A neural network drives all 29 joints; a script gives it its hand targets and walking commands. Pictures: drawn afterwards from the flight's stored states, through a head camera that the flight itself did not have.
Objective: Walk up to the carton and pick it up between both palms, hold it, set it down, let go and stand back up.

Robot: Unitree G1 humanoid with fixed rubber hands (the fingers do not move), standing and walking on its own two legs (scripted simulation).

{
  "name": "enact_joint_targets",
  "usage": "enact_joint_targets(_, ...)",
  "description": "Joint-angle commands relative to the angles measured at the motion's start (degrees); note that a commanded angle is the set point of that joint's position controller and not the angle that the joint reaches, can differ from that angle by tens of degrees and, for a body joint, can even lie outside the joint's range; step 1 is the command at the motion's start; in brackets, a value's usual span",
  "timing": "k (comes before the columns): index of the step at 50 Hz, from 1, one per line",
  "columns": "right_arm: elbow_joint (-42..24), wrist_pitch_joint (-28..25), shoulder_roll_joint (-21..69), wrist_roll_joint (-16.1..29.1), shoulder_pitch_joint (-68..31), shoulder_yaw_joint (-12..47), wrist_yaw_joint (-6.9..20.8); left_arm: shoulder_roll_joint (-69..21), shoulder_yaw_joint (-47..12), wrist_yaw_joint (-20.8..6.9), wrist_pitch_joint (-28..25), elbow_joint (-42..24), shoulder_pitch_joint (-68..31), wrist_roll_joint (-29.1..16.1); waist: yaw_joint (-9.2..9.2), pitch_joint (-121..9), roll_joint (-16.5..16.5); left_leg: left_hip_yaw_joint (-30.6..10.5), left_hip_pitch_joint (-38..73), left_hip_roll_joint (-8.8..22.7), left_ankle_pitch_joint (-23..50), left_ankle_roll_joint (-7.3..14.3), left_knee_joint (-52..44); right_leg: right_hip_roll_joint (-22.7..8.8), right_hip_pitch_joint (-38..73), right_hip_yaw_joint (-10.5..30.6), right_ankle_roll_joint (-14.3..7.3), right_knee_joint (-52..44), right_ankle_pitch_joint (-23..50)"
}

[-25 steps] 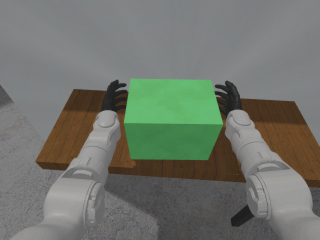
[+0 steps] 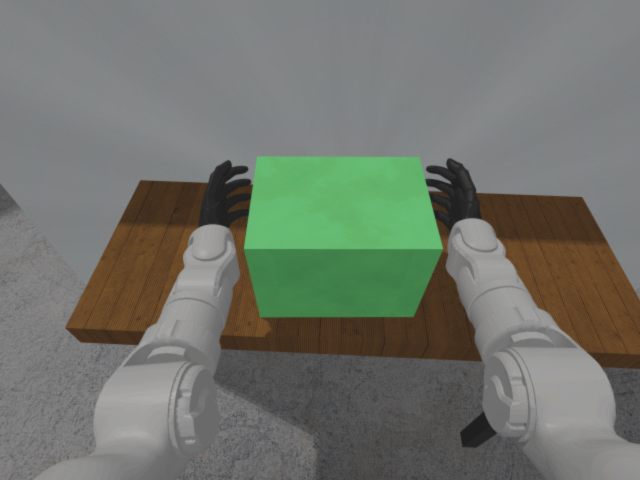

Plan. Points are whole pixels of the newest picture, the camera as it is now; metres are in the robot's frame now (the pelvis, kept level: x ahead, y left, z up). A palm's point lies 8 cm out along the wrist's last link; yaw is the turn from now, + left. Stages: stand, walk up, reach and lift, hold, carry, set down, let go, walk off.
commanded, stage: reach and lift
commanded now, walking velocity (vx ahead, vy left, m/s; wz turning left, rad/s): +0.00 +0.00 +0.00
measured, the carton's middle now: (337, 239) +0.45 +0.00 +0.04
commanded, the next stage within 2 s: none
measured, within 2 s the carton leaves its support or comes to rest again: leaves its support in 1.08 s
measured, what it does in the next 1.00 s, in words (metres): stands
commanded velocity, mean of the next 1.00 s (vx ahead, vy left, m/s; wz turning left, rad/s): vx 0.00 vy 0.00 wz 0.00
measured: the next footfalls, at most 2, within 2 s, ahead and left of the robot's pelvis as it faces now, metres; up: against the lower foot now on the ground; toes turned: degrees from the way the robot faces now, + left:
none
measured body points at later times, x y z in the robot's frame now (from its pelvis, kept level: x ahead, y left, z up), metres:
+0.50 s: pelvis +0.02 +0.01 +0.01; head +0.05 +0.03 +0.45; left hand +0.42 +0.17 +0.10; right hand +0.43 -0.15 +0.09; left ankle +0.00 +0.13 -0.74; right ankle +0.02 -0.10 -0.74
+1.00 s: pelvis +0.02 +0.00 +0.01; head +0.04 +0.02 +0.45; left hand +0.42 +0.17 +0.10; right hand +0.43 -0.15 +0.09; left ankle +0.00 +0.13 -0.74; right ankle +0.02 -0.10 -0.74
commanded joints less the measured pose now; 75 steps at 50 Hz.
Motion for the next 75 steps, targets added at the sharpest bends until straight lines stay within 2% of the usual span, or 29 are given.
enact_joint_targets(1, -13.5, -4.7, 32.9, -13.9, -25.2, 0.3, 9.5, -26.4, -4.5, -9.5, -0.2, -11.3, -24.4, 10.2, -0.24, -28.8, -2.2, 2.8, 12.0, -3.4, 14.1, -0.6, -2.7, -0.3, 26.0, 0.5, 2.5, -0.5, 18.0)
enact_joint_targets(3, -14.7, -5.9, 33.1, -16.3, -22.4, -0.2, 11.4, -27.7, -4.5, -10.8, 1.4, -12.7, -20.2, 11.4, -0.62, -25.9, -2.3, 3.0, 11.5, -3.5, 12.9, -0.6, -3.9, -0.2, 29.8, -0.1, 2.7, -0.3, 20.7)
enact_joint_targets(6, -15.3, -6.3, 33.2, -19.0, -20.1, -1.8, 12.3, -27.9, -3.8, -11.2, 4.4, -15.3, -17.8, 13.0, -0.55, -19.4, -2.7, 3.4, 11.9, -3.3, 9.8, 0.2, -5.7, -0.4, 30.9, -0.7, 3.4, -0.8, 17.7)
enact_joint_targets(9, -16.6, -6.4, 33.2, -20.2, -18.5, -2.6, 13.0, -28.7, -4.6, -11.3, 7.4, -19.0, -16.1, 13.6, -0.65, -17.2, -2.4, 3.6, 15.1, -2.9, 10.6, 0.1, -5.5, -0.2, 28.7, -1.7, 3.6, -1.4, 15.7)
enact_joint_targets(20, -18.6, -7.7, 31.9, -18.3, -13.8, 0.2, 13.8, -31.2, -10.0, -10.7, 12.2, -26.5, -8.3, 13.6, -1.24, -16.1, -0.1, 2.8, 22.5, -2.3, 20.6, -1.1, -2.0, 0.9, 24.7, -4.0, 3.1, -0.9, 18.3)
enact_joint_targets(26, -19.2, -8.1, 31.7, -16.9, -13.0, 2.1, 13.4, -31.7, -11.5, -10.7, 13.2, -27.8, -6.9, 13.2, -1.54, -15.8, -0.5, 2.6, 22.5, -2.3, 21.1, -0.9, -1.9, 0.9, 24.9, -4.1, 3.2, -0.7, 20.0)
enact_joint_targets(34, -20.2, -8.3, 32.4, -16.9, -12.9, 2.9, 12.6, -31.8, -11.6, -11.1, 13.4, -28.1, -7.2, 12.9, -1.94, -15.8, -1.5, 2.7, 20.4, -2.7, 18.0, -0.3, -3.1, 0.5, 27.2, -3.8, 3.7, -0.6, 21.7)
enact_joint_targets(35, -18.4, -7.4, 31.3, -17.7, -12.5, 2.0, 12.6, -31.8, -11.2, -11.2, 14.5, -26.9, -5.3, 13.6, -3.03, -13.7, -2.6, 2.5, 20.9, -2.6, 17.0, -0.1, -3.8, 0.9, 25.1, -3.8, 3.6, -1.1, 20.9)
enact_joint_targets(37, -19.7, -7.2, 32.5, -17.5, -12.3, 3.0, 12.4, -31.3, -11.0, -11.6, 15.1, -28.2, -5.9, 13.2, -2.55, -14.8, -3.8, 2.9, 20.6, -2.9, 17.0, 0.4, -3.8, 0.6, 25.9, -3.5, 4.0, -1.0, 22.3)
enact_joint_targets(39, -19.4, -7.5, 32.8, -16.8, -12.5, 3.7, 12.2, -31.7, -11.5, -11.8, 15.1, -29.3, -6.1, 13.1, -2.45, -16.3, -2.7, 2.7, 20.4, -2.9, 17.6, 0.2, -3.8, 0.6, 26.7, -3.7, 3.9, -0.5, 23.8)
enact_joint_targets(42, -19.6, -8.1, 32.5, -16.8, -13.5, 3.4, 12.1, -31.8, -11.7, -11.6, 15.0, -29.2, -6.3, 13.2, -1.94, -16.4, -1.4, 2.7, 21.1, -2.9, 18.4, -0.2, -3.5, 0.7, 25.6, -4.1, 3.5, -0.6, 22.5)
enact_joint_targets(45, -20.8, -8.9, 32.8, -16.9, -14.4, 4.1, 11.7, -31.7, -12.3, -11.5, 14.4, -29.4, -6.9, 12.8, -1.97, -18.8, -2.1, 2.9, 20.3, -3.0, 18.3, 0.2, -3.2, 0.5, 26.9, -3.8, 3.6, -0.3, 24.1)
enact_joint_targets(48, -20.7, -10.1, 32.7, -16.0, -16.0, 5.2, 11.3, -32.2, -14.0, -11.0, 13.6, -29.7, -8.4, 12.3, -2.41, -20.0, -0.9, 2.6, 21.1, -2.9, 20.4, -0.3, -2.6, 0.6, 27.3, -4.1, 3.4, 0.0, 26.2)
enact_joint_targets(50, -22.2, -12.5, 32.5, -16.3, -18.9, 6.1, 10.7, -33.2, -15.4, -10.8, 11.8, -30.4, -10.7, 11.6, -2.32, -22.9, -1.6, 2.5, 20.8, -2.7, 21.6, -0.5, -2.4, 0.7, 28.2, -4.4, 3.2, 0.2, 27.9)
enact_joint_targets(53, -21.8, -15.7, 32.4, -16.7, -21.4, 6.1, 10.3, -34.2, -17.3, -9.9, 8.9, -32.8, -15.5, 11.1, -2.57, -27.4, -0.8, 2.4, 22.5, -2.2, 22.9, -1.2, -2.1, 0.8, 27.7, -5.1, 2.6, 0.2, 27.4)
enact_joint_targets(54, -20.0, -15.5, 32.2, -16.7, -20.8, 6.1, 10.0, -33.1, -16.7, -9.7, 8.8, -30.6, -15.2, 11.3, -2.59, -25.3, -1.4, 2.3, 22.6, -2.3, 21.0, -0.8, -2.2, 0.6, 28.0, -4.8, 2.6, -0.4, 25.6)
enact_joint_targets(55, -20.4, -16.5, 32.2, -17.0, -22.1, 6.2, 9.9, -33.7, -17.0, -9.6, 7.9, -31.6, -16.5, 11.1, -2.64, -26.4, -1.9, 2.4, 22.5, -2.2, 20.1, -0.7, -2.9, 0.5, 28.1, -4.9, 2.7, -0.5, 25.2)
enact_joint_targets(57, -20.1, -17.6, 32.5, -18.1, -24.3, 5.6, 9.6, -33.1, -15.7, -9.9, 6.9, -29.0, -18.3, 11.4, -2.28, -24.6, -3.5, 2.9, 19.4, -2.4, 15.7, 0.3, -4.3, -0.2, 29.8, -4.5, 3.1, -0.7, 23.6)
enact_joint_targets(58, -17.1, -16.3, 32.4, -18.0, -21.1, 5.5, 9.4, -31.9, -13.9, -10.2, 7.6, -26.0, -15.5, 12.7, -2.15, -19.6, -3.8, 3.0, 18.5, -2.6, 12.4, 1.0, -5.3, -0.6, 31.1, -3.9, 3.2, -1.2, 21.4)
enact_joint_targets(59, -16.0, -15.3, 32.2, -18.1, -20.6, 4.2, 9.3, -31.7, -13.3, -10.7, 8.5, -26.1, -15.9, 13.0, -2.73, -17.7, -3.9, 3.2, 17.9, -2.7, 9.0, 1.2, -6.7, -0.8, 30.8, -3.8, 3.3, -1.9, 17.9)
enact_joint_targets(61, -14.5, -13.4, 32.6, -18.0, -19.8, 3.5, 9.4, -30.4, -11.5, -11.4, 10.0, -25.4, -16.8, 13.3, -2.38, -14.3, -4.2, 3.8, 16.5, -3.0, 4.8, 2.0, -8.2, -1.5, 30.5, -3.3, 3.5, -2.7, 12.9)
enact_joint_targets(63, -16.6, -12.4, 33.4, -16.5, -21.0, 4.1, 9.3, -30.8, -12.2, -11.9, 11.4, -27.9, -18.2, 12.6, -2.31, -16.4, -3.1, 4.0, 17.1, -3.3, 5.3, 1.7, -8.1, -1.5, 30.0, -3.3, 3.4, -3.0, 11.7)
enact_joint_targets(64, -15.6, -11.5, 33.3, -15.9, -20.4, 4.4, 9.3, -30.3, -12.0, -11.8, 12.2, -26.9, -17.2, 12.9, -2.36, -14.7, -2.6, 3.8, 17.5, -3.4, 5.5, 1.8, -7.8, -1.5, 29.9, -3.3, 3.2, -3.2, 11.3)
enact_joint_targets(65, -17.1, -11.7, 33.6, -15.1, -21.6, 5.2, 9.2, -30.9, -12.9, -11.8, 12.3, -28.8, -18.2, 12.2, -2.22, -16.9, -1.9, 3.7, 18.5, -3.3, 7.6, 1.3, -7.3, -1.2, 29.9, -3.5, 3.1, -2.9, 12.4)
enact_joint_targets(67, -19.3, -11.4, 32.9, -14.1, -24.0, 6.0, 9.2, -30.8, -13.4, -11.6, 13.1, -28.7, -18.5, 12.0, -1.61, -17.4, -1.3, 3.5, 19.4, -3.4, 9.0, 1.0, -6.4, -0.9, 29.0, -3.8, 3.0, -3.0, 12.1)
enact_joint_targets(69, -19.6, -10.9, 32.3, -13.3, -24.1, 6.4, 9.1, -31.3, -15.1, -11.3, 13.8, -29.6, -18.8, 11.4, -2.44, -18.2, -0.4, 3.1, 22.3, -3.2, 11.2, 0.3, -5.5, -0.4, 27.3, -4.2, 2.6, -3.4, 11.9)
enact_joint_targets(71, -21.0, -10.3, 32.2, -12.8, -25.6, 6.6, 8.9, -31.4, -16.2, -11.4, 14.4, -31.2, -20.5, 10.1, -2.91, -19.3, -1.4, 2.9, 22.8, -3.1, 11.0, 0.3, -5.2, -0.1, 25.6, -4.4, 2.7, -3.6, 10.3)
enact_joint_targets(75, -21.4, -8.5, 31.8, -11.0, -25.4, 7.9, 8.6, -32.0, -18.3, -11.3, 16.5, -31.8, -20.1, 8.9, -3.73, -19.4, -1.0, 2.2, 25.8, -3.0, 12.7, -0.1, -4.2, 0.3, 24.0, -4.7, 2.3, -4.2, 9.5)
